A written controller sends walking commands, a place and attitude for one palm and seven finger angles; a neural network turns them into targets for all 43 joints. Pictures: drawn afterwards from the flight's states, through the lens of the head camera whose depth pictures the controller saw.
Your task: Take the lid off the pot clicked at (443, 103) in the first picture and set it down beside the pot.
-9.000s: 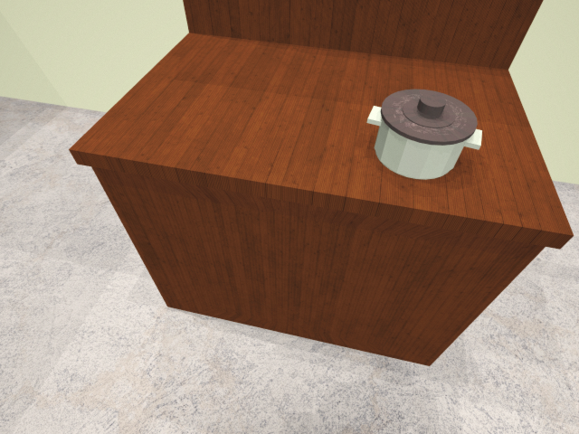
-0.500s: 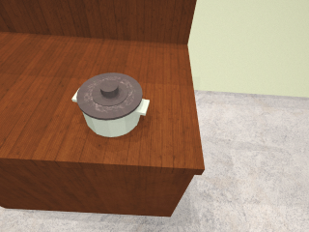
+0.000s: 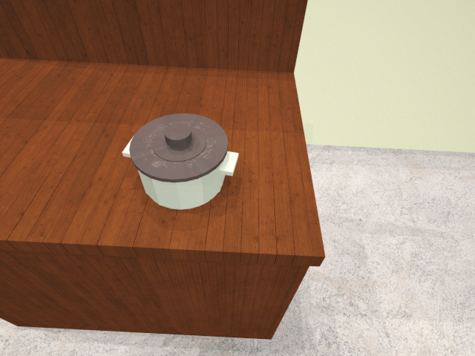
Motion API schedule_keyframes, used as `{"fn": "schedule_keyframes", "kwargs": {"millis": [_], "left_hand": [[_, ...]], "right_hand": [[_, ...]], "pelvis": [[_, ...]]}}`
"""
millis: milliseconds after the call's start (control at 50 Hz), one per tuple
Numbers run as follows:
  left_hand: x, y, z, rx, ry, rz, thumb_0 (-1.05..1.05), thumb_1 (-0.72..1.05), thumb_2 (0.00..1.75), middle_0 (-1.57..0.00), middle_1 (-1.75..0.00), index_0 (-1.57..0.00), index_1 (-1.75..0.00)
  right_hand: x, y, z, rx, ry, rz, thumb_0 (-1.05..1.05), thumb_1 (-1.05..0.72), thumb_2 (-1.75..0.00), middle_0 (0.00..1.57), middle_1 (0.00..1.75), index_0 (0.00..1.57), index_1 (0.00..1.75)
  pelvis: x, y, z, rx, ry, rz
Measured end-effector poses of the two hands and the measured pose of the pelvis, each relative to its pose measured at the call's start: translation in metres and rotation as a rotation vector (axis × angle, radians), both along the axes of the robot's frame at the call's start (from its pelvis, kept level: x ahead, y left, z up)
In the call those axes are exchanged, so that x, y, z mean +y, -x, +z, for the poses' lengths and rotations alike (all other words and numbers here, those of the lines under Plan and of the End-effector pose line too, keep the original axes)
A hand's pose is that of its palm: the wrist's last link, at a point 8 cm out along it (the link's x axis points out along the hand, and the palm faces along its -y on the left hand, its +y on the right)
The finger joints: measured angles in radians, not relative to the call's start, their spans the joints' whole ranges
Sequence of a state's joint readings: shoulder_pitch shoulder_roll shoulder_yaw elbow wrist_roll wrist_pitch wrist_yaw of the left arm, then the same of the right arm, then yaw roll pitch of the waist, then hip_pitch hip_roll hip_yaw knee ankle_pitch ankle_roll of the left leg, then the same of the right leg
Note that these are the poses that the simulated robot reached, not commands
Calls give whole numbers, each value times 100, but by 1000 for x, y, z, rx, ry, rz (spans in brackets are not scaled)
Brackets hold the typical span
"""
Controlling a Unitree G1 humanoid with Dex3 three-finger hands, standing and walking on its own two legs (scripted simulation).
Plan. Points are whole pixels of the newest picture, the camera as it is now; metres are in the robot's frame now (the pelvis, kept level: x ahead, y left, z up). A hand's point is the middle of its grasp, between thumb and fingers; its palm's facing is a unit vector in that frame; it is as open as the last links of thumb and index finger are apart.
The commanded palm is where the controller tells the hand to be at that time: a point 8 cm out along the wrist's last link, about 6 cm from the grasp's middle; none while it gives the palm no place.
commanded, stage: look again from close up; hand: left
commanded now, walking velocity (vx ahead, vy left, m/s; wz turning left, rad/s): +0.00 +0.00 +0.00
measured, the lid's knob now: (178, 135) +0.45 +0.14 +0.13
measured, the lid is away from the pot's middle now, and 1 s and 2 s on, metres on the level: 0.00 0.00 0.00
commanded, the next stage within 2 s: lift the closed hand beside the body in 0.36 s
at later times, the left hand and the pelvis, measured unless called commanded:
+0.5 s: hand out of the picture +0.00 +0.18 -0.17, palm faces +0.03 -0.98 -0.19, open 7.4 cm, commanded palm +0.09 +0.23 -0.05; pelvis +0.00 +0.00 +0.01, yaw +0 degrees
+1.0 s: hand out of the picture +0.09 +0.20 +0.01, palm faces +0.28 -0.91 -0.30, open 3.3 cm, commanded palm +0.05 +0.24 +0.06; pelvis -0.04 -0.03 +0.01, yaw +2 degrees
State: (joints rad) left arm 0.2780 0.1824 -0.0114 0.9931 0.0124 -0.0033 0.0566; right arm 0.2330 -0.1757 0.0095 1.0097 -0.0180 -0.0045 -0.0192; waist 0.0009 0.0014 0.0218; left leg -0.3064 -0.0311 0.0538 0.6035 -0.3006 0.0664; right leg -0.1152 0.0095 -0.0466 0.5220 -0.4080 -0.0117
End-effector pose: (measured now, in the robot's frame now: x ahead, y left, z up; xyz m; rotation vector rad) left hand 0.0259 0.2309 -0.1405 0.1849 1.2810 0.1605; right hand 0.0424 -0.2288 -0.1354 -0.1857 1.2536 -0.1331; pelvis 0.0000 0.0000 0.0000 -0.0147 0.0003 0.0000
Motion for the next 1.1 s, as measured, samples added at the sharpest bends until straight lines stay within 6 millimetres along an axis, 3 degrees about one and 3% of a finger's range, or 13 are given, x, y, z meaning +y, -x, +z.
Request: {"fn": "schedule_keyframes", "kwargs": {"millis": [120, 480, 520, 600, 660, 760, 860, 960, 1100], "left_hand": [[4, 3, 1, 14, 2, -8, 0, 90, 90, -19, -30, -20, -30], [-7, 42, -3, 151, 36, 20, 0, 90, 90, -20, -30, -20, -30], [-5, 15, 13, -3, 21, 51, 1, 90, 90, -20, -30, -21, -31], [7, -64, 82, -451, -113, 41, 1, 91, 90, -26, -36, -26, -37], [7, -90, 109, -586, -146, -1, 0, 91, 90, -33, -44, -34, -45], [-2, -80, 136, -690, -112, -62, 0, 91, 90, -50, -63, -51, -64], [6, -53, 150, -739, -144, -13, 0, 90, 90, -71, -85, -72, -86], [11, -37, 166, -796, -188, 33, 1, 90, 90, -92, -109, -93, -109], [11, -35, 195, -881, -234, 10, 1, 90, 90, -117, -136, -117, -136]], "right_hand": [[4, -4, 4, -4, -3, 15, 1, -92, -90, 20, 30, 20, 30], [1, 7, 7, 79, 16, 9, 1, -91, -90, 20, 30, 20, 30], [2, 0, 12, -12, 7, 14, 1, -91, -90, 20, 30, 20, 30], [3, -35, 24, -249, -15, 56, 1, -91, -90, 20, 30, 20, 30], [2, -68, 35, -389, -46, 46, 2, -91, -90, 20, 30, 20, 30], [-3, -117, 76, -606, -38, 61, 2, -91, -90, 20, 30, 20, 30], [-10, -141, 105, -705, 15, 140, 1, -90, -90, 20, 30, 20, 30], [-13, -142, 109, -705, 44, 195, 1, -90, -90, 20, 30, 20, 30], [-9, -119, 91, -633, 12, 184, 2, -90, -90, 20, 30, 20, 30]], "pelvis": [[2, 2, 2, 11, -6, -1], [2, -4, 6, 15, -7, 1], [2, -3, 6, 18, -9, 6], [3, 0, 8, 15, -25, 19], [1, 5, 9, 25, -25, 6], [-9, 16, 11, 12, -16, -9], [-18, 29, 11, -9, -7, 10], [-25, 35, 13, -34, -3, 25], [-30, 35, 14, -60, -7, 23]]}}
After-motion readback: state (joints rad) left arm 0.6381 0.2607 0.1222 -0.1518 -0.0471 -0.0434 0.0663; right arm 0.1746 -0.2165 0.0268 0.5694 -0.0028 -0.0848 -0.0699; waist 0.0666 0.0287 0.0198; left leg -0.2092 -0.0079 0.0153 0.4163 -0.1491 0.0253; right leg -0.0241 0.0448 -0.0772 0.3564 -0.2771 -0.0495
